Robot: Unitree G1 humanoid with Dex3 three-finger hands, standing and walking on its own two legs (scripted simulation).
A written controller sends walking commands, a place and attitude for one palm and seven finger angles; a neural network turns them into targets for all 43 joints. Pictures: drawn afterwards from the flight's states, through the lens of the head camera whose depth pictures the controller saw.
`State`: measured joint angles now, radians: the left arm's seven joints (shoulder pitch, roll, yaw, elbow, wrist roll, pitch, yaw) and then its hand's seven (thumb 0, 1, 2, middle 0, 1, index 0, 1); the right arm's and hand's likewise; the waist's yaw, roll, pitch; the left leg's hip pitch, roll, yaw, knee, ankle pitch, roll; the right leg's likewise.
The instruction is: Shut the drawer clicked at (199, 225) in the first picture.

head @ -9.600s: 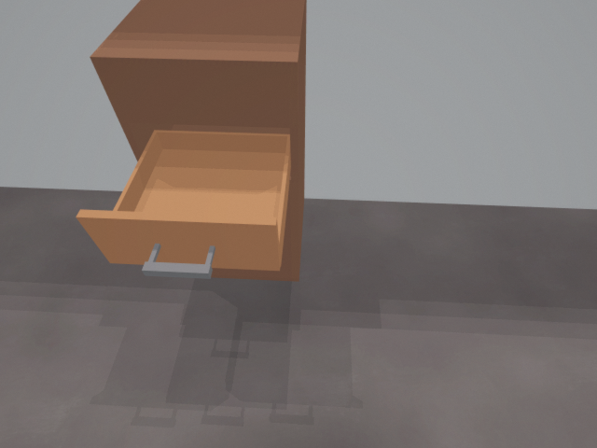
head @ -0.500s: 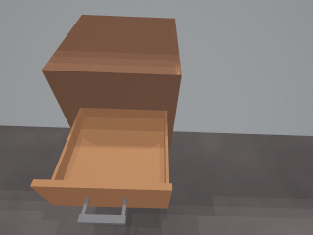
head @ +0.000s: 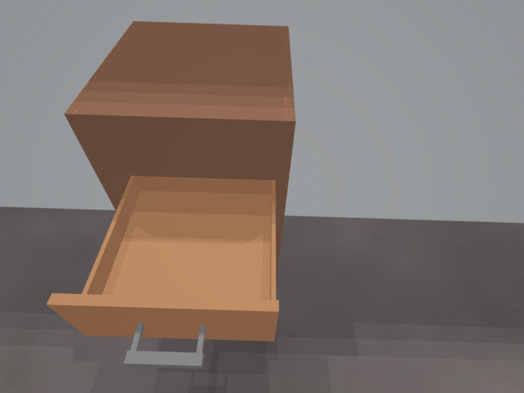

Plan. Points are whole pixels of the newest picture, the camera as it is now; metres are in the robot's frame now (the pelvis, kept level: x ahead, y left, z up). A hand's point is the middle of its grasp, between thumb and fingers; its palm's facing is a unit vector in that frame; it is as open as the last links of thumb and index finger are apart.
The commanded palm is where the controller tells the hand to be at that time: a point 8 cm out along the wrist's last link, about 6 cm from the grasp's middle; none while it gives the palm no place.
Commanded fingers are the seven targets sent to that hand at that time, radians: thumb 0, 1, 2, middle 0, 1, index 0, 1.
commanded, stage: look again from close up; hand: left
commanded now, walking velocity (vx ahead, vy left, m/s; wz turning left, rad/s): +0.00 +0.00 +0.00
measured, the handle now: (168, 345) +0.22 +0.19 -0.13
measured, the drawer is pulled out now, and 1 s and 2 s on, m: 0.30 0.30 0.30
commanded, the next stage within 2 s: shuffle to correct the standing spot in 0.04 s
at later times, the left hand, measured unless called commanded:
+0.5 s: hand out of the picture +0.00 +0.16 -0.17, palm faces -0.01 -0.97 -0.25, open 7.3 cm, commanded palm none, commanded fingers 0.00 0.90 0.90 -0.20 -0.30 -0.20 -0.30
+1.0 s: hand out of the picture -0.03 +0.17 -0.18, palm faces -0.01 -0.98 -0.18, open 7.3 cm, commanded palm none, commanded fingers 0.00 0.90 0.90 -0.20 -0.30 -0.20 -0.30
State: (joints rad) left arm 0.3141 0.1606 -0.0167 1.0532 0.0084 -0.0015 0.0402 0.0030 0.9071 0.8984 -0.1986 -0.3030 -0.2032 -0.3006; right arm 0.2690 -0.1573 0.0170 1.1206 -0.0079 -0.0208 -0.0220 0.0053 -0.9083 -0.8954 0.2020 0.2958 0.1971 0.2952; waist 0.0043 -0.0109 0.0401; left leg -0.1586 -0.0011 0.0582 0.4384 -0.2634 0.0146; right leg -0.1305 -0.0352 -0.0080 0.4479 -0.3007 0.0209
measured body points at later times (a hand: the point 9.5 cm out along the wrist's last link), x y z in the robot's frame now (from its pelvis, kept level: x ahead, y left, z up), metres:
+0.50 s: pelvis -0.04 -0.03 -0.01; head -0.01 -0.03 +0.44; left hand +0.00 +0.21 -0.16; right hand -0.01 -0.26 -0.17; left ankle -0.02 +0.11 -0.74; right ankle -0.04 -0.13 -0.74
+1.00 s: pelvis -0.03 +0.01 -0.01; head -0.01 +0.01 +0.44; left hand -0.03 +0.22 -0.17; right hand -0.06 -0.21 -0.17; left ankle -0.03 +0.10 -0.74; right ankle -0.04 -0.13 -0.74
